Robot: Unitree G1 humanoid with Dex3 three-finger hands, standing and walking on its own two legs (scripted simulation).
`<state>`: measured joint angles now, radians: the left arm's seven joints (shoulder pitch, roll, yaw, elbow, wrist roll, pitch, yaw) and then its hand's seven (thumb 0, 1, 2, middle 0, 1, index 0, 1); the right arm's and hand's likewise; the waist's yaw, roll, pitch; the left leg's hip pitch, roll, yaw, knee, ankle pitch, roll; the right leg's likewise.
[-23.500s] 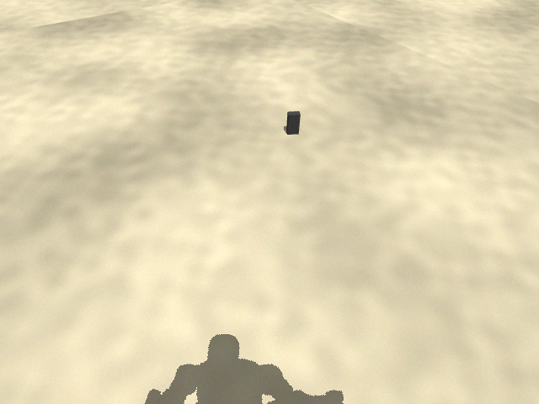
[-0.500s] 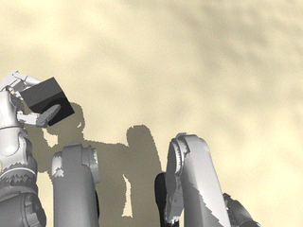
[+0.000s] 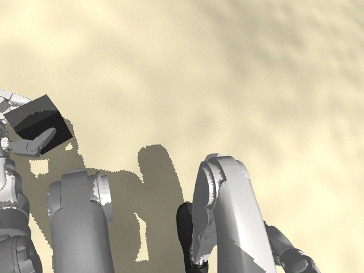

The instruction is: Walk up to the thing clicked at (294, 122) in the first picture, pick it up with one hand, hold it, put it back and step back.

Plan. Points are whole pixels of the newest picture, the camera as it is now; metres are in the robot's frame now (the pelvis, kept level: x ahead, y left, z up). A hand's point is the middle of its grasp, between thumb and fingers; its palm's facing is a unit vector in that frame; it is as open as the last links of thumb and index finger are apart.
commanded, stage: lower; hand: left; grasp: from the side
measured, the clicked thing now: (43, 127) +0.42 +0.24 -0.12
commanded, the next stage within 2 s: loosen in 1.52 s
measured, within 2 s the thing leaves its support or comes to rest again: rests again in 1.46 s
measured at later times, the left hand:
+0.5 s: hand (33, 129) +0.43 +0.27 -0.15, palm faces +0.31 -0.95 +0.00, open 8.8 cm
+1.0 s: hand (36, 132) +0.43 +0.27 -0.17, palm faces +0.33 -0.94 +0.00, open 8.8 cm
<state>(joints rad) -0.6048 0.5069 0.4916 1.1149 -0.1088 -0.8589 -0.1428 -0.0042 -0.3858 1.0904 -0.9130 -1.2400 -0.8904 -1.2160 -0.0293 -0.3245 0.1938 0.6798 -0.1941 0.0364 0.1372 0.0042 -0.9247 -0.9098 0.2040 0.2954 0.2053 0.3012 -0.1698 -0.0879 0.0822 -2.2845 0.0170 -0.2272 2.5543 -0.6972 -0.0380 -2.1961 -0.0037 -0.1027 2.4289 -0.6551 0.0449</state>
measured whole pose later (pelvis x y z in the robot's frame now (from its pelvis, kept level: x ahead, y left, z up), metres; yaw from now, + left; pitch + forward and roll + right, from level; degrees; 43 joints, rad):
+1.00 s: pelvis -0.01 +0.01 -0.02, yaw -5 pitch +14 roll -16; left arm -0.62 0.75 0.55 1.39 -0.09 -1.09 -0.01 0.00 -0.38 1.08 -0.91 -1.24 -0.89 -1.21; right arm -0.16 -0.37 0.45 0.59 -0.33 0.02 0.15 0.00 -0.91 -0.90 0.21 0.30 0.21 0.30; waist -0.24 -0.24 0.28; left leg -2.24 0.01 -0.36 2.67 -0.71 -0.03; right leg -2.09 0.05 -0.20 2.43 -0.61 0.08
